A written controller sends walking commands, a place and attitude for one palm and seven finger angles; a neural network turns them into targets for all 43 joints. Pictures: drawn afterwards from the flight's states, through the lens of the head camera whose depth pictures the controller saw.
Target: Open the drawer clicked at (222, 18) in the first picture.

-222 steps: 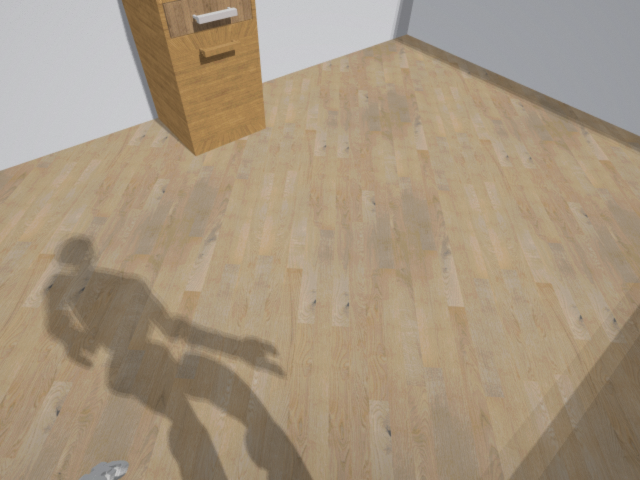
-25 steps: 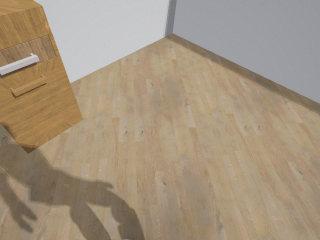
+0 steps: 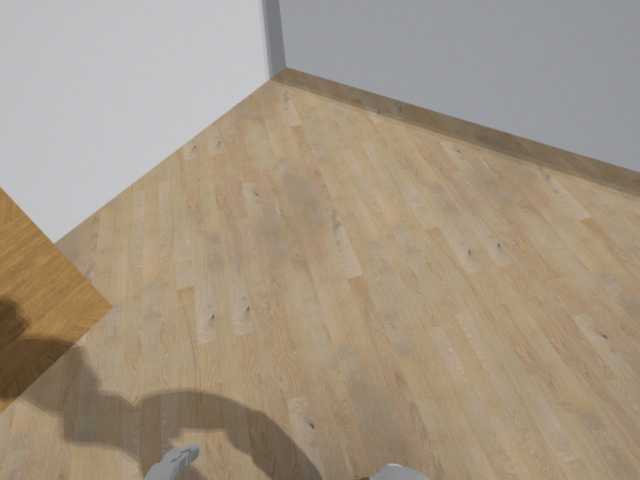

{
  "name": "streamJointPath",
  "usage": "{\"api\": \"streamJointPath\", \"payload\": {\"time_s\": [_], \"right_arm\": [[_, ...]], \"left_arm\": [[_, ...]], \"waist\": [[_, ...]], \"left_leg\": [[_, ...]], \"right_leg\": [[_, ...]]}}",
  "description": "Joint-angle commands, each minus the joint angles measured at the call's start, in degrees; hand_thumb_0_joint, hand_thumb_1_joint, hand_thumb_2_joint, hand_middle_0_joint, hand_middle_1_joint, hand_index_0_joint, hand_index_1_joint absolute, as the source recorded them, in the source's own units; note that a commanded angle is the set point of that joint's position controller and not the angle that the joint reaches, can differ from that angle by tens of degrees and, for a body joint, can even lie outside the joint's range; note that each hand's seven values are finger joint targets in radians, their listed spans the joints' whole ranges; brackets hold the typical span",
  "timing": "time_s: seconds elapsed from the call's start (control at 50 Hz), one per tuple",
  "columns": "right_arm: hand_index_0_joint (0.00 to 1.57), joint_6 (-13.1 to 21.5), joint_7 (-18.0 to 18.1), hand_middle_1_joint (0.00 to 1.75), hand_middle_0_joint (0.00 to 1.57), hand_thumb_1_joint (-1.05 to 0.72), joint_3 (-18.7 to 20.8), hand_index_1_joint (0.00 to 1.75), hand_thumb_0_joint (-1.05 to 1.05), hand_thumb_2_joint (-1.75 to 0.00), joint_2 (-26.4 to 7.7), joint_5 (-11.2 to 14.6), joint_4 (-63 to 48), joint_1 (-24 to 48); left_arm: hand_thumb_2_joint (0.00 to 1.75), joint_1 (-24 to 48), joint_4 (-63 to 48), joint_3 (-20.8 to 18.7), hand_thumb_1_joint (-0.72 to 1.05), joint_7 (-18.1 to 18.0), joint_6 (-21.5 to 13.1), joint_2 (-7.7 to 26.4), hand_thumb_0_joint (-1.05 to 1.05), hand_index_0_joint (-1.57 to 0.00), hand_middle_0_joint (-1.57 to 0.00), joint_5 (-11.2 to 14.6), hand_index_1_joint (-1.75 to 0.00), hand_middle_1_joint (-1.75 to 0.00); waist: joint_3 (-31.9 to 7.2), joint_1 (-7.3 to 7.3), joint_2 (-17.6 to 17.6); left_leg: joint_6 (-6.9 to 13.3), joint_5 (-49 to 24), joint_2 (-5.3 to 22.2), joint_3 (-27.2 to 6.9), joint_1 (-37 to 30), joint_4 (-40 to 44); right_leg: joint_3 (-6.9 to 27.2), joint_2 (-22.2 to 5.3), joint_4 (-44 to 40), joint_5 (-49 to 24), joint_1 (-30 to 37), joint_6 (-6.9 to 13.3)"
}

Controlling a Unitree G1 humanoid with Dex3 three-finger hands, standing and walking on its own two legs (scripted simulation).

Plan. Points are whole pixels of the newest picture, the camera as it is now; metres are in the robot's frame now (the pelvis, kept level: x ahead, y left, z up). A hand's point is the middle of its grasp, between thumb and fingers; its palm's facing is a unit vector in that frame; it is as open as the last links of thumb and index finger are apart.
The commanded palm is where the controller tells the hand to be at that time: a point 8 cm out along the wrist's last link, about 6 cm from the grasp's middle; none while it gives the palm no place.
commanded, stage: walk to a spot facing it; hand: left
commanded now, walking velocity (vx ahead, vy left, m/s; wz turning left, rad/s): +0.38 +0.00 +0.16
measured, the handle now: out of the picture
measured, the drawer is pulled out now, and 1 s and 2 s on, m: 0.00 0.00 0.00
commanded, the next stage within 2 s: turn to face it in 0.40 s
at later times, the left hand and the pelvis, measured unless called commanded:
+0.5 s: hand out of the picture +0.08 +0.18 -0.17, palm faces +0.27 -0.96 -0.13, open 7.3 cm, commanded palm none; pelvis +0.20 +0.05 +0.00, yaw +9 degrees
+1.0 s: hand (171, 319) +0.38 +0.27 -0.12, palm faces +0.34 -0.90 -0.27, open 7.3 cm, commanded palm none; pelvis +0.30 +0.04 +0.01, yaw +21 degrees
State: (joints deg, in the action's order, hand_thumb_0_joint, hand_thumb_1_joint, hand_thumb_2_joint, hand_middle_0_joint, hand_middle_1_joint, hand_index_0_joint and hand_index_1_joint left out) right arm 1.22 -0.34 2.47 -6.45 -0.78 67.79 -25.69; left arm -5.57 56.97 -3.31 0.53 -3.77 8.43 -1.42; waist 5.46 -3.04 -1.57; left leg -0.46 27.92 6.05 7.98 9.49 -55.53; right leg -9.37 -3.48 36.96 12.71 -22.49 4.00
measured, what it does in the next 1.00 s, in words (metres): walks ahead, turning left: left foot, then right foot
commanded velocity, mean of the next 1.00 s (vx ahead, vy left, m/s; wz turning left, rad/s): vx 0.15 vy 0.00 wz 0.44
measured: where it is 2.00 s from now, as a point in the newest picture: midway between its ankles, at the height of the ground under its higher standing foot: (317, 451)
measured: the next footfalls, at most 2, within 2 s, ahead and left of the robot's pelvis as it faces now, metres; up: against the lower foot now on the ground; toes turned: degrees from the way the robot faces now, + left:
left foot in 0.48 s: +0.31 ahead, +0.16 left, +0.00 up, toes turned +18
right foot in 0.98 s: +0.39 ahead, -0.05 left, +0.00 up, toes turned +16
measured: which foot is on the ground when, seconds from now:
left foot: up 0.00-0.46, down 0.48-0.98, up 1.00-1.00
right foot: down 0.00-0.48, up 0.50-0.96, down 0.98-1.00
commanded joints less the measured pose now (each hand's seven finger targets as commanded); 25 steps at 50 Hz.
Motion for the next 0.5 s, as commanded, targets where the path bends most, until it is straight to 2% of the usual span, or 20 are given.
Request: {"api": "streamJointPath", "payload": {"time_s": [0.0, 0.02, 0.04, 0.06, 0.08, 0.1, 0.16, 0.22, 0.28, 0.34, 0.36, 0.38, 0.4, 0.42, 0.44, 0.46, 0.48], "right_arm": [[0.2, 1.9, 0.41, 0.3, 0.2, -0.9, 1.28, 0.3, 0.0, -0.9, -4.78, -0.14, -7.33, 5.7], [0.2, 1.31, 0.38, 0.3, 0.2, -0.9, 1.09, 0.3, 0.0, -0.9, -3.85, -0.48, -6.74, 4.7], [0.2, 0.83, 0.25, 0.3, 0.2, -0.9, 1.2, 0.3, 0.0, -0.9, -2.98, -0.61, -6.17, 2.86], [0.2, 0.34, 0.1, 0.3, 0.2, -0.9, 1.18, 0.3, 0.0, -0.9, -2.6, -0.74, -5.91, 2.64], [0.2, -0.03, 0.02, 0.3, 0.2, -0.9, 1.31, 0.3, 0.0, -0.9, -2.22, -0.99, -6.17, 2.45], [0.2, -0.29, -0.13, 0.3, 0.2, -0.9, 1.4, 0.3, 0.0, -0.9, -2.58, -0.97, -6.75, 3.3], [0.2, -0.41, -0.85, 0.3, 0.2, -0.9, 1.58, 0.3, 0.0, -0.9, -3.17, -0.84, -9.0, 8.35], [0.2, -0.07, -1.5, 0.3, 0.2, -0.9, 1.2, 0.3, 0.0, -0.9, -4.0, -0.73, -11.24, 14.74], [0.2, 0.24, -1.98, 0.3, 0.2, -0.9, 0.71, 0.3, 0.0, -0.9, -3.69, -0.57, -13.08, 20.04], [0.2, 0.49, -2.1, 0.3, 0.2, -0.9, 0.56, 0.3, 0.0, -0.9, -4.33, -0.52, -14.14, 22.42], [0.2, 0.53, -2.03, 0.3, 0.2, -0.9, 0.59, 0.3, 0.0, -0.9, -4.69, -0.51, -14.25, 22.01], [0.2, 0.69, -1.85, 0.3, 0.2, -0.9, 0.68, 0.3, 0.0, -0.9, -5.27, -0.6, -13.93, 20.59], [0.2, 0.87, -1.5, 0.3, 0.2, -0.9, 0.89, 0.3, 0.0, -0.9, -5.93, -0.73, -12.94, 17.18], [0.2, 1.19, -1.15, 0.3, 0.2, -0.9, 1.43, 0.3, 0.0, -0.9, -7.52, -1.02, -10.82, 9.83], [0.2, 1.55, -0.55, 0.3, 0.2, -0.9, 2.55, 0.3, 0.0, -0.9, -12.76, -1.43, -9.01, 1.53], [0.2, 1.82, 0.23, 0.3, 0.2, -0.9, 3.99, 0.3, 0.0, -0.9, -18.84, -1.24, -7.79, -3.75], [0.2, 1.25, 0.9, 0.3, 0.2, -0.9, 3.42, 0.3, 0.0, -0.9, -18.85, -0.14, -7.15, -4.07]], "left_arm": [[0.9, -12.33, 1.83, -1.88, 0.9, -1.33, -0.06, 9.34, 0.0, -0.2, -0.2, 0.7, -0.3, -0.3], [0.9, -10.97, 1.83, -1.2, 0.9, -1.36, -0.47, 7.13, 0.0, -0.2, -0.2, 0.52, -0.3, -0.3], [0.9, -10.75, 2.2, -0.98, 0.9, -1.46, -0.79, 6.19, 0.0, -0.2, -0.2, 0.27, -0.3, -0.3], [0.9, -11.55, 2.74, -0.58, 0.9, -1.43, -1.05, 5.44, 0.0, -0.2, -0.2, 0.21, -0.3, -0.3], [0.9, -12.68, 2.65, -0.87, 0.9, -1.49, -1.37, 4.15, 0.0, -0.2, -0.2, -0.07, -0.3, -0.3], [0.9, -12.77, 2.72, -0.82, 0.9, -1.51, -1.57, 4.49, 0.0, -0.2, -0.2, -0.07, -0.3, -0.3], [0.9, -14.04, 3.68, -0.49, 0.9, -1.46, -1.98, 5.3, 0.0, -0.2, -0.2, -0.01, -0.3, -0.3], [0.9, -16.52, 4.75, -0.18, 0.9, -1.43, -2.19, 6.25, 0.0, -0.2, -0.2, 0.08, -0.3, -0.3], [0.9, -19.05, 5.74, 0.06, 0.9, -1.55, -2.05, 7.13, 0.0, -0.2, -0.2, 0.02, -0.3, -0.3], [0.9, -21.1, 6.84, 0.12, 0.9, -1.79, -1.59, 7.66, 0.0, -0.2, -0.2, -0.15, -0.3, -0.3], [0.9, -20.83, 6.9, 0.03, 0.9, -1.9, -1.43, 8.06, 0.0, -0.2, -0.2, -0.2, -0.3, -0.3], [0.9, -20.62, 6.87, -0.03, 0.9, -1.93, -1.31, 8.52, 0.0, -0.2, -0.2, -0.22, -0.3, -0.3], [0.9, -20.04, 6.78, -0.13, 0.9, -1.93, -1.16, 9.14, 0.0, -0.2, -0.2, -0.08, -0.3, -0.3], [0.9, -19.22, 6.52, -0.25, 0.9, -2.04, -1.03, 9.4, 0.0, -0.2, -0.2, 0.12, -0.3, -0.3], [0.9, -19.87, 5.78, -0.08, 0.9, -1.73, -0.91, 7.92, 0.0, -0.2, -0.2, 0.55, -0.3, -0.3], [0.9, -20.86, 3.81, 0.63, 0.9, -1.13, -0.85, 4.69, 0.0, -0.2, -0.2, 1.33, -0.3, -0.3], [0.9, -17.71, 2.46, 0.54, 0.9, -1.55, -0.69, 6.26, 0.0, -0.2, -0.2, 0.93, -0.3, -0.3]], "waist": [[-4.33, 5.31, 5.09], [-2.91, 3.86, 4.65], [-3.28, 2.55, 4.25], [-2.36, 2.18, 4.88], [-2.26, 1.84, 6.52], [-1.94, 1.78, 7.17], [-0.56, 2.23, 6.83], [0.26, 3.61, 6.99], [1.61, 5.1, 6.75], [2.08, 5.64, 6.55], [2.26, 5.17, 7.23], [1.34, 4.24, 6.75], [-0.59, 2.49, 6.29], [-5.15, -0.84, 5.12], [-12.22, -3.75, -3.83], [-16.98, -4.49, -17.6], [-17.78, -4.22, -12.01]], "left_leg": [[1.07, -9.34, 3.72, -7.5, 24.48, -18.73], [0.69, -11.38, 4.03, -7.2, 22.3, -16.7], [0.31, -12.48, 3.92, -6.86, 20.98, -14.79], [-0.15, -13.48, 3.73, -6.18, 20.7, -12.97], [-0.5, -14.59, 3.78, -5.94, 21.46, -11.56], [-0.84, -15.4, 4.02, -5.85, 22.57, -10.0], [-1.34, -18.27, 4.22, -5.59, 25.59, -3.76], [-1.42, -19.38, 3.78, -4.31, 27.88, 4.61], [-0.71, -19.59, 2.29, -2.27, 26.02, 12.09], [0.76, -17.47, 0.93, -0.83, 23.21, 16.2], [1.36, -16.52, 0.68, -0.34, 21.06, 17.11], [2.03, -14.79, -0.68, 0.67, 18.02, 18.6], [2.66, -15.01, -2.43, 1.96, 12.05, 20.43], [3.43, -18.38, -3.97, 2.16, 2.06, 25.24], [5.76, -25.93, 1.97, -5.96, -13.32, 27.35], [12.6, -38.9, 17.69, -27.52, -25.3, 31.44], [15.18, -44.42, 20.38, -29.16, -24.68, 34.22]], "right_leg": [[22.49, -18.3, -24.71, 4.58, 15.46, 4.58], [18.35, -16.77, -25.98, 2.52, 11.4, 3.59], [14.86, -15.45, -26.49, 0.55, 10.22, 3.1], [12.02, -14.42, -26.96, -1.04, 8.55, 2.54], [10.67, -13.77, -27.11, -2.46, 8.47, 2.59], [9.65, -13.99, -27.65, -2.87, 9.09, 2.99], [7.95, -13.87, -28.87, -3.54, 11.47, 3.38], [5.46, -13.82, -27.65, -9.17, 16.97, 3.17], [3.3, -14.17, -26.32, -14.9, 19.51, 2.52], [2.42, -15.33, -23.89, -21.19, 22.59, 1.96], [1.83, -16.01, -22.61, -23.1, 22.24, 1.86], [0.77, -15.76, -19.38, -28.71, 22.78, 1.68], [-1.08, -15.23, -13.88, -34.25, 21.93, 0.98], [-3.81, -13.11, -3.46, -36.5, 20.15, -0.8], [-5.13, -8.69, 10.66, -23.9, 10.42, -3.59], [-4.55, -0.12, 28.97, 15.32, -6.48, -6.43], [3.49, -0.53, 35.97, 21.33, -9.8, -5.12]]}}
